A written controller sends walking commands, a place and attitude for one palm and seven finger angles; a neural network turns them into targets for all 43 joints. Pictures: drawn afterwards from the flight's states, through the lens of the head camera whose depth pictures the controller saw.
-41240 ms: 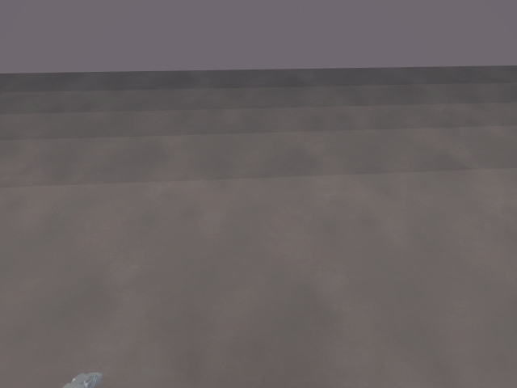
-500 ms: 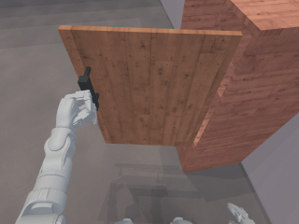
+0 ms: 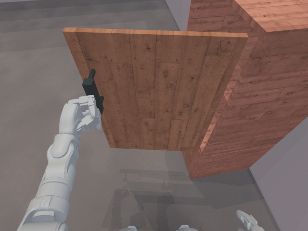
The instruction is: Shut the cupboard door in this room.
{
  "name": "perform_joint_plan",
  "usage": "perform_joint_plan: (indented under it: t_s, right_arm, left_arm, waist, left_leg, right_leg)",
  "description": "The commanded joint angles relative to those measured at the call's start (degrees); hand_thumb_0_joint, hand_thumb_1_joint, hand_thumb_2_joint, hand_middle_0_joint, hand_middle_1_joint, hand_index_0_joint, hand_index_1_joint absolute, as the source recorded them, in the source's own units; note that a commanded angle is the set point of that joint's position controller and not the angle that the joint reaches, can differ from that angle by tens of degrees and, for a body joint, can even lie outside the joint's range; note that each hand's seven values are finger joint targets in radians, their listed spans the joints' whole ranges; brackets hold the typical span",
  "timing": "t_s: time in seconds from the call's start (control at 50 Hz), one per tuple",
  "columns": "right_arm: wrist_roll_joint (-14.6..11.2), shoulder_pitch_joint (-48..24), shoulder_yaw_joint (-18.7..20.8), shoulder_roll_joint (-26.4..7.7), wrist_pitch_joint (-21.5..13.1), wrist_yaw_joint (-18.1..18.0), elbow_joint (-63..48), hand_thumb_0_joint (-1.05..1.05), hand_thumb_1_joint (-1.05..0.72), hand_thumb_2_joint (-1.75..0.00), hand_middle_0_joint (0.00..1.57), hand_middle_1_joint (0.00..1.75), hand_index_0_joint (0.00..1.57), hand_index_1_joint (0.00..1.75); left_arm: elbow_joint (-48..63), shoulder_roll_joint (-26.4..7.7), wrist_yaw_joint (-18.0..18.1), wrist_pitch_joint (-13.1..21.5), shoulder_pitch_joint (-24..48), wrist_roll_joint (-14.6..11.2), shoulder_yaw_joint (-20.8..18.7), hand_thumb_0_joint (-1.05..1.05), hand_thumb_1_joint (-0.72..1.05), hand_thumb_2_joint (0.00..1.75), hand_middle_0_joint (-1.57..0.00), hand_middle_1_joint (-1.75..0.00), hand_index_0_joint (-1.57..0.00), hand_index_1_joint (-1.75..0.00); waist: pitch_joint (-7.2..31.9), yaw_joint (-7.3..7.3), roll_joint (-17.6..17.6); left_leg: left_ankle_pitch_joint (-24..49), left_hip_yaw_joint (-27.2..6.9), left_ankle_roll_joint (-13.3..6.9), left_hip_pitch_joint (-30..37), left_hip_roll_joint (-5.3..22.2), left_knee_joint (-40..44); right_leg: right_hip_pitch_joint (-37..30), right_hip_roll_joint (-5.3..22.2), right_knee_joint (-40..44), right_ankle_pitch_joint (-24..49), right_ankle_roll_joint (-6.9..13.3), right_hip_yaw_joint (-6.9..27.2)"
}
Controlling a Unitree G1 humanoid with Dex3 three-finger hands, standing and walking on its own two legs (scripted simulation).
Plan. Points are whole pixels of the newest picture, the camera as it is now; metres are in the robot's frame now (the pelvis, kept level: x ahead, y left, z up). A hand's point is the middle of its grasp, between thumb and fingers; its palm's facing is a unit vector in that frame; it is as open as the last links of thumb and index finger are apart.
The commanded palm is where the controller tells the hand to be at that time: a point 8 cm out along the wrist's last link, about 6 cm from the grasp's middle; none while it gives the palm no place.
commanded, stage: push the door shut along its arc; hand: left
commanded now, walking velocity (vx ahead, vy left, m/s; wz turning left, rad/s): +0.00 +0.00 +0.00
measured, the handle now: (95, 92) +0.48 +0.19 +0.07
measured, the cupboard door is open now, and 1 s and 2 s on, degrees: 77 62 47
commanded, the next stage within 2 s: pull the fist back off the door in 1.80 s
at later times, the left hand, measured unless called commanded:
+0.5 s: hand (104, 100) +0.44 +0.15 +0.08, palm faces -0.15 -0.99 -0.03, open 3.1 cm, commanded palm +0.43 +0.20 +0.07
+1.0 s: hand (112, 85) +0.50 +0.14 +0.08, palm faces -0.27 -0.96 -0.01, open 3.1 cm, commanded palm +0.50 +0.17 +0.07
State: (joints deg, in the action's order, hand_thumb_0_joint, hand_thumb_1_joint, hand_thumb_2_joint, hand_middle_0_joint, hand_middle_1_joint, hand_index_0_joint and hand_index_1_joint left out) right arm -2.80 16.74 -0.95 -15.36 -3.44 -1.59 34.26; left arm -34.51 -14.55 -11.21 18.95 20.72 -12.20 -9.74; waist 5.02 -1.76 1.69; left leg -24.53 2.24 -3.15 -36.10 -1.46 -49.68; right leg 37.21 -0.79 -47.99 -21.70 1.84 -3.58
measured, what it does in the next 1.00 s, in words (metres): stands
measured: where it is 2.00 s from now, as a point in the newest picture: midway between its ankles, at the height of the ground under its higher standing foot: outside the picture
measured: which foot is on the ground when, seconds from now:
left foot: down 0.00-1.00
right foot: down 0.00-1.00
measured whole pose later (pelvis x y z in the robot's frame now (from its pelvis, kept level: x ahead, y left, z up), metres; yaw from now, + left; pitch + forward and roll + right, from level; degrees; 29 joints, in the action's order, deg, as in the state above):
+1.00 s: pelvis -0.01 +0.01 -0.02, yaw +0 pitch +20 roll -3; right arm -1.8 21.5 -2.1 -17.0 -1.7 -1.5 37.8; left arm -69.4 -27.5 -23.9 19.5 57.3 -9.1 -13.4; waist 5.7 -9.5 2.0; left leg -26.4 1.3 -3.7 -52.1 -0.6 -58.5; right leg 51.9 -1.4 -54.2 -22.3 1.7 -4.8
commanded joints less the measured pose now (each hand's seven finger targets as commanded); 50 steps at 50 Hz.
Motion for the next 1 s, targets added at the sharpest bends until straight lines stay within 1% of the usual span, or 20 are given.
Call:
perform_joint_plan:
  t_s: [0.0,0.04,0.08,0.18,0.22,0.24,0.34,0.36,0.42,0.46,0.5,0.52,0.64,0.7,0.74,0.82,0.86,0.88,0.94,0.98]
  right_arm:
    - [0.11,0.57,2.84,-7.70,-2.35,-0.55,-5.86,0.00,-0.90,-0.90,0.20,0.30,0.20,0.30]
    - [0.09,0.97,2.82,-8.04,-2.09,-0.89,-5.40,0.00,-0.90,-0.90,0.20,0.30,0.20,0.30]
    - [0.04,0.67,2.58,-7.88,-2.07,-0.96,-5.06,0.00,-0.90,-0.90,0.20,0.30,0.20,0.30]
    - [0.08,2.30,2.47,-8.28,-1.72,-0.83,-4.31,0.00,-0.90,-0.90,0.20,0.30,0.20,0.30]
    - [0.17,3.15,2.55,-8.50,-1.58,-0.70,-3.98,0.00,-0.90,-0.90,0.20,0.30,0.20,0.30]
    - [0.29,3.53,2.71,-8.81,-1.51,-0.87,-3.92,0.00,-0.90,-0.90,0.20,0.30,0.20,0.30]
    - [0.22,4.97,2.83,-9.14,-1.11,-0.72,-3.30,0.00,-0.90,-0.90,0.20,0.30,0.20,0.30]
    - [0.29,5.22,2.87,-9.37,-0.99,-0.67,-2.97,0.00,-0.90,-0.90,0.20,0.30,0.20,0.30]
    - [0.11,5.83,2.65,-9.50,-0.61,-0.88,-2.35,0.00,-0.90,-0.90,0.20,0.30,0.20,0.30]
    - [0.14,6.56,2.65,-9.98,-0.49,-1.10,-1.83,0.00,-0.90,-0.90,0.20,0.30,0.20,0.30]
    - [0.23,7.13,2.69,-10.08,-0.44,-1.06,-1.53,0.00,-0.90,-0.90,0.20,0.30,0.20,0.30]
    - [0.25,7.45,2.69,-10.07,-0.46,-0.95,-1.51,0.00,-0.90,-0.90,0.20,0.30,0.20,0.30]
    - [0.49,9.22,2.61,-11.04,-0.17,-1.00,-0.71,0.00,-0.90,-0.90,0.20,0.30,0.20,0.30]
    - [0.57,9.97,2.68,-11.25,0.01,-0.89,-0.43,0.00,-0.90,-0.90,0.20,0.30,0.20,0.30]
    - [0.70,10.48,2.81,-11.34,-0.04,-0.79,-0.52,0.00,-0.90,-0.90,0.20,0.30,0.20,0.30]
    - [0.76,11.21,2.73,-11.74,0.34,-0.59,0.05,0.00,-0.90,-0.90,0.20,0.30,0.20,0.30]
    - [0.94,11.81,2.74,-11.92,0.28,-0.60,0.38,0.00,-0.90,-0.90,0.20,0.30,0.20,0.30]
    - [0.92,11.84,2.67,-11.84,0.38,-0.52,0.24,0.00,-0.90,-0.90,0.20,0.30,0.20,0.30]
    - [1.20,12.71,2.66,-11.96,0.31,-0.48,0.65,0.00,-0.90,-0.90,0.20,0.30,0.20,0.30]
    - [1.30,13.15,2.82,-11.96,0.39,-0.37,1.09,0.00,-0.90,-0.90,0.20,0.30,0.20,0.30]
  left_arm:
    - [10.34,-9.98,-0.50,3.88,25.07,0.21,-2.13,0.00,0.90,0.90,-1.30,-1.50,-1.30,-1.50]
    - [8.06,-12.29,-0.71,4.17,28.13,0.40,-3.42,0.00,0.90,0.90,-1.30,-1.50,-1.30,-1.50]
    - [5.95,-12.52,-1.29,4.49,31.89,0.35,-3.40,0.00,0.90,0.90,-1.30,-1.50,-1.30,-1.50]
    - [-1.88,-12.56,-3.49,4.40,36.39,0.64,-2.67,0.00,0.90,0.90,-1.30,-1.50,-1.30,-1.50]
    - [-4.36,-12.69,-4.43,4.71,38.53,0.24,-2.91,0.00,0.90,0.90,-1.30,-1.50,-1.30,-1.50]
    - [-5.01,-14.71,-4.87,5.06,39.52,0.30,-4.21,0.00,0.90,0.90,-1.30,-1.50,-1.30,-1.50]
    - [-8.44,-13.53,-7.56,6.20,45.12,0.09,-2.19,0.00,0.90,0.90,-1.30,-1.50,-1.30,-1.50]
    - [-9.03,-15.26,-7.85,6.26,45.36,0.09,-3.49,0.00,0.90,0.90,-1.30,-1.50,-1.30,-1.50]
    - [-12.55,-15.34,-9.00,5.96,49.00,-0.03,-2.87,0.00,0.90,0.90,-1.30,-1.50,-1.30,-1.50]
    - [-13.69,-18.07,-9.50,6.00,51.26,0.04,-4.62,0.00,0.90,0.90,-1.30,-1.50,-1.30,-1.50]
    - [-14.21,-18.88,-10.10,6.11,53.03,0.53,-4.66,0.00,0.90,0.90,-1.30,-1.50,-1.30,-1.50]
    - [-15.38,-17.51,-10.55,5.93,52.61,0.54,-3.62,0.00,0.90,0.90,-1.30,-1.50,-1.30,-1.50]
    - [-18.56,-21.67,-12.03,5.67,57.00,0.69,-5.95,0.00,0.90,0.90,-1.30,-1.50,-1.30,-1.50]
    - [-19.50,-21.75,-12.46,5.36,59.84,1.43,-5.32,0.00,0.90,0.90,-1.30,-1.50,-1.30,-1.50]
    - [-19.02,-21.62,-12.95,5.59,60.59,1.36,-5.15,0.00,0.90,0.90,-1.30,-1.50,-1.30,-1.50]
    - [-21.11,-21.49,-13.39,4.47,63.67,1.76,-4.40,0.00,0.90,0.90,-1.30,-1.50,-1.30,-1.50]
    - [-21.36,-22.88,-13.39,4.47,64.69,1.88,-5.57,0.00,0.90,0.90,-1.30,-1.50,-1.30,-1.50]
    - [-22.39,-21.79,-13.54,4.07,64.81,2.10,-4.51,0.00,0.90,0.90,-1.30,-1.50,-1.30,-1.50]
    - [-22.01,-21.73,-13.62,3.92,68.17,2.40,-4.14,0.00,0.90,0.90,-1.30,-1.50,-1.30,-1.50]
    - [-22.49,-20.49,-13.82,3.51,69.26,2.64,-2.98,0.00,0.90,0.90,-1.30,-1.50,-1.30,-1.50]
  waist:
    - [16.70,-1.90,-0.38]
    - [16.48,-2.28,-2.21]
    - [16.89,-2.43,-0.19]
    - [18.57,-3.27,0.64]
    - [19.26,-3.60,-1.83]
    - [20.31,-3.66,-1.63]
    - [21.55,-4.78,0.21]
    - [22.55,-4.55,0.87]
    - [20.51,-6.10,-1.38]
    - [21.37,-6.37,-1.47]
    - [22.52,-6.64,1.12]
    - [22.97,-6.80,0.85]
    - [23.44,-7.62,2.05]
    - [24.87,-8.59,2.22]
    - [26.60,-8.38,4.91]
    - [25.12,-9.93,3.21]
    - [26.78,-9.62,5.12]
    - [25.98,-10.12,3.98]
    - [27.01,-10.60,6.93]
    - [27.71,-11.32,6.80]
  left_leg:
    - [14.05,-4.40,1.98,7.84,1.36,6.75]
    - [12.92,-4.64,1.78,7.22,1.42,6.47]
    - [11.73,-4.56,1.89,6.94,1.21,6.49]
    - [14.03,-5.10,2.12,7.49,1.31,5.47]
    - [13.73,-4.99,1.84,6.09,1.14,4.91]
    - [14.11,-4.77,1.68,5.70,1.08,4.40]
    - [15.13,-5.24,1.64,6.62,1.06,3.40]
    - [14.94,-5.21,1.68,6.29,1.13,3.25]
    - [11.42,-4.98,1.23,3.29,1.03,3.07]
    - [11.52,-5.19,1.02,2.30,1.09,2.68]
    - [11.69,-5.29,1.12,3.06,1.13,2.21]
    - [11.80,-5.47,1.13,3.38,1.14,2.09]
    - [12.55,-6.07,1.01,2.35,1.38,0.70]
    - [12.79,-6.50,1.01,2.61,1.64,0.05]
    - [15.29,-6.89,1.19,5.17,1.67,-0.58]
    - [13.64,-7.61,1.19,4.42,2.16,-0.87]
    - [16.09,-7.93,1.39,5.97,2.24,-1.35]
    - [15.59,-7.85,1.29,5.27,2.23,-1.55]
    - [18.71,-8.73,1.50,7.58,2.34,-2.32]
    - [19.82,-9.44,1.81,9.55,2.86,-2.56]
  right_leg:
    - [-8.71,0.35,4.65,14.05,-0.16,2.85]
    - [-8.60,0.26,4.73,13.00,-0.19,3.09]
    - [-8.14,0.45,4.72,12.07,-0.12,3.26]
    - [-6.15,0.24,3.54,13.71,0.05,2.92]
    - [-6.84,0.21,3.60,14.08,-0.13,3.24]
    - [-7.47,0.25,3.32,14.76,-0.13,3.52]
    - [-4.79,-0.04,2.49,14.72,0.06,3.31]
    - [-5.14,0.06,2.49,14.72,0.06,3.52]
    - [-4.17,-0.03,3.20,12.30,-0.26,3.93]
    - [-4.52,-0.08,2.78,12.58,-0.18,4.12]
    - [-3.15,-0.07,2.46,12.30,-0.11,4.16]
    - [-2.51,-0.23,2.38,11.97,-0.12,4.02]
    - [-0.31,-0.65,1.43,11.69,0.13,3.80]
    - [1.29,-0.75,0.89,11.34,-0.03,3.76]
    - [2.79,-0.99,0.20,12.20,0.32,3.26]
    - [5.47,-1.16,0.34,10.12,0.06,2.94]
    - [6.24,-1.25,-0.25,11.17,0.26,2.68]
    - [6.67,-1.34,-0.17,10.89,0.14,2.67]
    - [9.28,-1.50,-1.07,11.47,0.45,2.11]
    - [11.18,-1.50,-1.04,11.29,0.25,1.84]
